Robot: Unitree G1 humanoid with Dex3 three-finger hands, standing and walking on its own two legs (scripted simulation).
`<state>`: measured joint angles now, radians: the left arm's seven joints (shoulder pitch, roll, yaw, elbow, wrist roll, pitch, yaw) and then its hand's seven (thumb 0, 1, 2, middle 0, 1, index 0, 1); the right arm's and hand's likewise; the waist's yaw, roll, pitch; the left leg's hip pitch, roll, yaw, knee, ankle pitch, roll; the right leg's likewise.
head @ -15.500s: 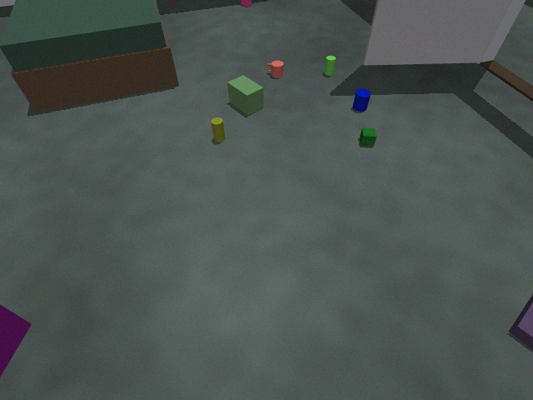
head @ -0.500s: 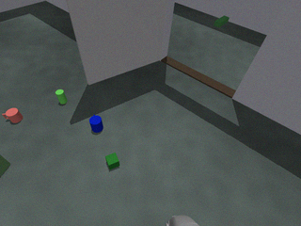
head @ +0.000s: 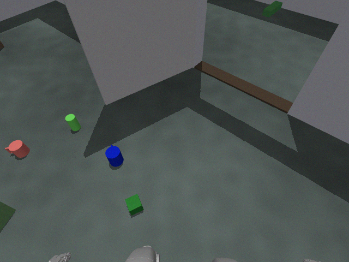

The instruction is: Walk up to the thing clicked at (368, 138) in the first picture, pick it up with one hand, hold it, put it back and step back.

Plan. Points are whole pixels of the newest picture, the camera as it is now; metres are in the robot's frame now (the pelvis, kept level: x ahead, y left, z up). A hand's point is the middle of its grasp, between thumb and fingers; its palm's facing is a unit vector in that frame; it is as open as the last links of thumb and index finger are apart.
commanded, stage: walk up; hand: left
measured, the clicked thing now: (134, 204) +0.48 +0.26 -0.73
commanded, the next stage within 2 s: none
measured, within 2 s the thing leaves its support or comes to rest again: neither
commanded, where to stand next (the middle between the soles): +0.10 +0.01 m, yaw +1 degrees
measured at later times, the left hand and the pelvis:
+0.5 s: hand out of the picture +0.09 +0.27 -0.15, palm faces -0.01 -0.93 -0.37, open 7.4 cm; pelvis +0.02 +0.00 +0.00, yaw +0 degrees
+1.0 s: hand out of the picture +0.09 +0.26 -0.14, palm faces -0.01 -0.95 -0.33, open 7.4 cm; pelvis +0.02 +0.01 +0.02, yaw +0 degrees
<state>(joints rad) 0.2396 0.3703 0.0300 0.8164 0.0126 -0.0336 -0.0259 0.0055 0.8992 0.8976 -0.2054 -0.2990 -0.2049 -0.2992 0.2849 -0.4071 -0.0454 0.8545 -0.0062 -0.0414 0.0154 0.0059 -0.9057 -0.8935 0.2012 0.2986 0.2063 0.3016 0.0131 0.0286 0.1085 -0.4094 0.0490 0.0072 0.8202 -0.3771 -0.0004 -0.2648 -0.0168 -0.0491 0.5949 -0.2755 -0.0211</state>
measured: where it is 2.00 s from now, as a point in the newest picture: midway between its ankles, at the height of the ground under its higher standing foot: outside the picture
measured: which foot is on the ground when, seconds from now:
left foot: up 0.00-0.04, down 0.06-1.00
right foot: down 0.00-1.00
